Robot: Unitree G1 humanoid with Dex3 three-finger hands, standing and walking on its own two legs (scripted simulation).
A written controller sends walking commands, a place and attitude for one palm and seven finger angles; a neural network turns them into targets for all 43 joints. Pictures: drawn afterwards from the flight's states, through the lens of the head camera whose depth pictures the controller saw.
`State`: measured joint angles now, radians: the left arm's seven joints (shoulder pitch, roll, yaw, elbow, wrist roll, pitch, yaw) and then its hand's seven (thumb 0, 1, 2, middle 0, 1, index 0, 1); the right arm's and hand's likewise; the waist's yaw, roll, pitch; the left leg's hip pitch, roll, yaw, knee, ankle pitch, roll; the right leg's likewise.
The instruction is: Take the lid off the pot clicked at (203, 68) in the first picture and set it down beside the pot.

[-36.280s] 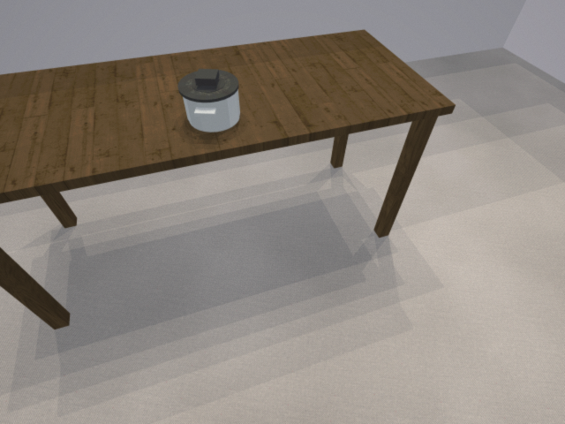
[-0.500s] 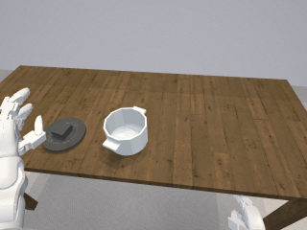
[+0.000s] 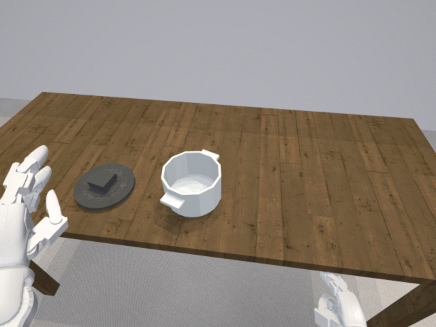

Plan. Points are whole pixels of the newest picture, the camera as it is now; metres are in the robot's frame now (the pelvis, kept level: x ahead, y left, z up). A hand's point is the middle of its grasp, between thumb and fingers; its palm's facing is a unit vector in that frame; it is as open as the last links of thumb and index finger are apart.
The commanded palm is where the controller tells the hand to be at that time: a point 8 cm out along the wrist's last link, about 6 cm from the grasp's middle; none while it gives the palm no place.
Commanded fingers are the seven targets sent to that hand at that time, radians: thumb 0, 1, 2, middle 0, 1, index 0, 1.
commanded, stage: draw the hand back to the body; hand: left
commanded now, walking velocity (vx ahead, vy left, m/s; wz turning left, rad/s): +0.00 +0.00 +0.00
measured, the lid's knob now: (102, 179) +0.46 +0.37 -0.06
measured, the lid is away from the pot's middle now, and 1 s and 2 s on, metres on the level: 0.25 0.25 0.25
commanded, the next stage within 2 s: step back with the hand held close in 0.36 s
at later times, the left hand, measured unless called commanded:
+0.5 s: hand (47, 242) +0.18 +0.26 +0.15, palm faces +0.39 -0.84 -0.38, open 7.4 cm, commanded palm +0.13 +0.30 +0.17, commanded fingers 0.00 0.90 0.90 -0.20 -0.30 -0.20 -0.30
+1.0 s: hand (14, 271) +0.14 +0.28 +0.15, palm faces +0.28 -0.81 -0.51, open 7.4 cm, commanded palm +0.08 +0.32 +0.17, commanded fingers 0.00 0.90 0.90 -0.20 -0.30 -0.20 -0.30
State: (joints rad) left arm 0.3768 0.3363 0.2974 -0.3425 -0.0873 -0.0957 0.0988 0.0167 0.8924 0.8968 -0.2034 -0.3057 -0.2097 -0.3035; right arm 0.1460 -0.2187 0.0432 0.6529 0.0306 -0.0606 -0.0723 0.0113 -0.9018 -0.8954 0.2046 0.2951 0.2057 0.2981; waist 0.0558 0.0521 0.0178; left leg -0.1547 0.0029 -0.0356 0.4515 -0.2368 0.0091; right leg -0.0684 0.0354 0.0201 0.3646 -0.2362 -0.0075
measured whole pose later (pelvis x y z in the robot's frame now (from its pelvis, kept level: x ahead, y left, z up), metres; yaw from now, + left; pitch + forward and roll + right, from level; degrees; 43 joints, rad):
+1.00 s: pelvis -0.05 +0.04 -0.02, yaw +0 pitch +1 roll -3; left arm 0.68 0.46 0.42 -0.71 -0.06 -0.18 0.10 0.02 0.89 0.90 -0.21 -0.31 -0.22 -0.30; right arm 0.18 -0.20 -0.01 0.54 0.04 0.01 -0.06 0.01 -0.90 -0.90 0.20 0.29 0.21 0.30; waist 0.02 -0.01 0.06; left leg -0.42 -0.02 -0.02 0.64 -0.24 0.06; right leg -0.33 0.00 0.00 0.55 -0.26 0.04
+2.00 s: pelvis -0.22 +0.06 -0.02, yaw -2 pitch +0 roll -2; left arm 0.58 0.41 0.35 -0.62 -0.04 -0.21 0.08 0.01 0.89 0.90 -0.21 -0.31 -0.22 -0.30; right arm 0.24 -0.16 0.00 0.63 0.03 -0.01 -0.02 0.01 -0.90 -0.89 0.21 0.30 0.21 0.30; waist -0.02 -0.09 -0.06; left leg -0.57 -0.01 0.00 1.17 -0.50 0.00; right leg -0.31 -0.03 -0.03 0.63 -0.31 0.03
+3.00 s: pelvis -0.39 +0.12 -0.02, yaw -2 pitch +2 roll +0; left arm 0.22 0.22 0.01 0.64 0.04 0.09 -0.04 0.01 0.91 0.90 -0.19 -0.30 -0.20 -0.30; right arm 0.35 -0.18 -0.01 0.78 -0.04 0.00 0.00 0.01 -0.90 -0.89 0.21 0.30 0.21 0.30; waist -0.09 -0.07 -0.05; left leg -0.35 0.01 0.06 0.67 -0.36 0.04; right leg -0.44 -0.02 0.05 0.75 -0.39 0.03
